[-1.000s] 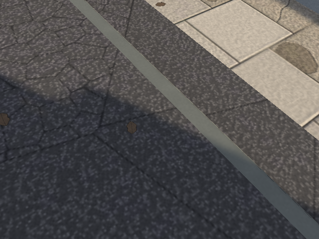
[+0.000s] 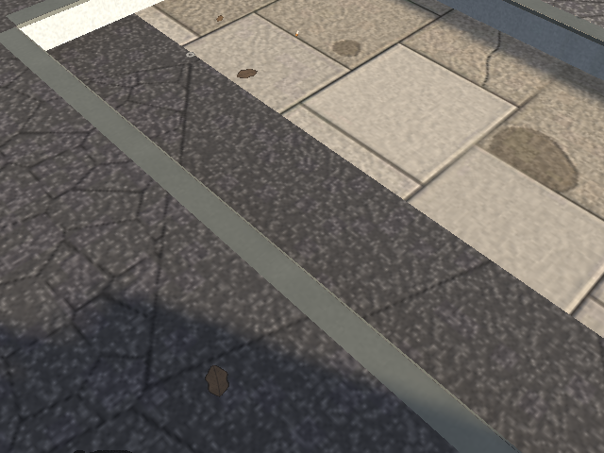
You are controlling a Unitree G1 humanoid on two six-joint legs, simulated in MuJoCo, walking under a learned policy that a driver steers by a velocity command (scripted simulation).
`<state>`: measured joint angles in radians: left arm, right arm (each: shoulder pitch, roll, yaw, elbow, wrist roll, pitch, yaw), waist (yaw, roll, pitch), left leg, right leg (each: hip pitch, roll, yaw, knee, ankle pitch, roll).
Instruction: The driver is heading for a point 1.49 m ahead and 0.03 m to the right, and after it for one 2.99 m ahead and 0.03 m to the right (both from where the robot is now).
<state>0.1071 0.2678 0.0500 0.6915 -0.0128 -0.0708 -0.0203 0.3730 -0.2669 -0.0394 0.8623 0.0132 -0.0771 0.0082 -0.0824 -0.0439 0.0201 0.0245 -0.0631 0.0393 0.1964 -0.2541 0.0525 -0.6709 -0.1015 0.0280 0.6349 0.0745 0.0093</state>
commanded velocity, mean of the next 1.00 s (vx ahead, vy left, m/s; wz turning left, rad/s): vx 0.50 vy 0.00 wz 0.00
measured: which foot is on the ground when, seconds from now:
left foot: down 0.00-0.16, up 0.18-0.62, down 0.64-1.00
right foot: up 0.00-0.12, down 0.14-0.66, up 0.68-1.00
